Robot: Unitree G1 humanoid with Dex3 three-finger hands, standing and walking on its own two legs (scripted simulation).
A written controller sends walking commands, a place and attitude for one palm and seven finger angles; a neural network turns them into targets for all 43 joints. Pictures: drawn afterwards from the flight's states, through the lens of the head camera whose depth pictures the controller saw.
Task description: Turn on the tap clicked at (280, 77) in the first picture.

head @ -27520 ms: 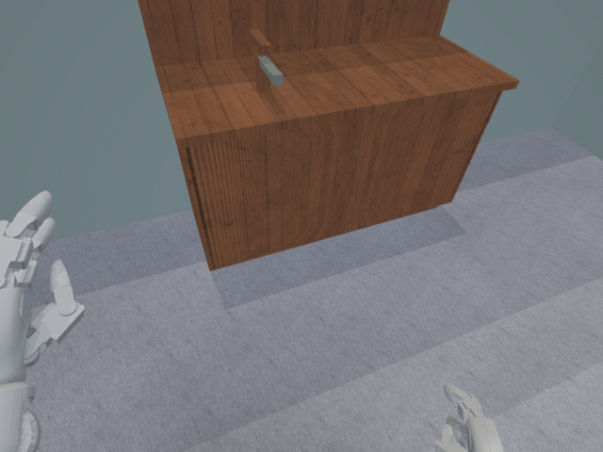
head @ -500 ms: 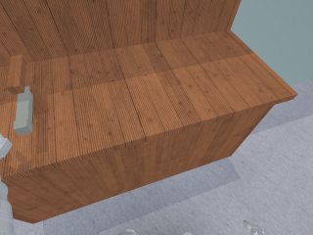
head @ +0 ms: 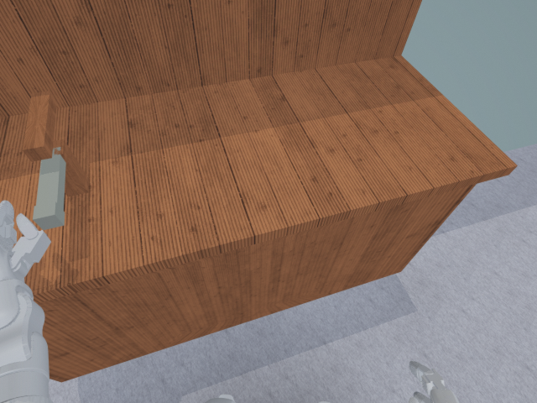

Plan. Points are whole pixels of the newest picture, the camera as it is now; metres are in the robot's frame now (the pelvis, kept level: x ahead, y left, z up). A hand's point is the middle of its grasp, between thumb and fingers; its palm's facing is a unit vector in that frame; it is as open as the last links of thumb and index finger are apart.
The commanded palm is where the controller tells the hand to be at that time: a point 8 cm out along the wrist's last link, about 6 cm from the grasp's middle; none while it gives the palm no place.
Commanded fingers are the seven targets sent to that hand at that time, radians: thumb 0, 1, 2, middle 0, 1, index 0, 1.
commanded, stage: push the lever round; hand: left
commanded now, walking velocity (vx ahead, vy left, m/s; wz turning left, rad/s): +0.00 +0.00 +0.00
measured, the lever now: (49, 215) +0.35 +0.35 +0.07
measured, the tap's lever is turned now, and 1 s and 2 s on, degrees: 0 20 48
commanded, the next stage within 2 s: none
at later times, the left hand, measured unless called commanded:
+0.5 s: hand (67, 233) +0.32 +0.31 +0.07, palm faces +0.63 -0.77 -0.07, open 7.6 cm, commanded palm +0.28 +0.33 +0.07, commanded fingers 0.00 0.90 0.90 -0.15 -0.15 -0.15 -0.15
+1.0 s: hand (87, 224) +0.34 +0.29 +0.07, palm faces +0.71 -0.70 -0.05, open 7.7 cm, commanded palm +0.29 +0.30 +0.07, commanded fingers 0.00 0.90 0.90 -0.15 -0.15 -0.15 -0.15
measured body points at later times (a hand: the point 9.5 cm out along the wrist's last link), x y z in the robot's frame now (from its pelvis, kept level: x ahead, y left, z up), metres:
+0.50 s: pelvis +0.00 -0.01 +0.00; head +0.04 -0.01 +0.45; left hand +0.28 +0.34 +0.08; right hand +0.13 -0.27 -0.11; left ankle +0.00 +0.10 -0.70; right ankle +0.01 -0.12 -0.70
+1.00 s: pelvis -0.01 -0.02 +0.00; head +0.04 -0.01 +0.45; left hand +0.29 +0.32 +0.07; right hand +0.13 -0.27 -0.11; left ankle +0.00 +0.10 -0.70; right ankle +0.01 -0.12 -0.70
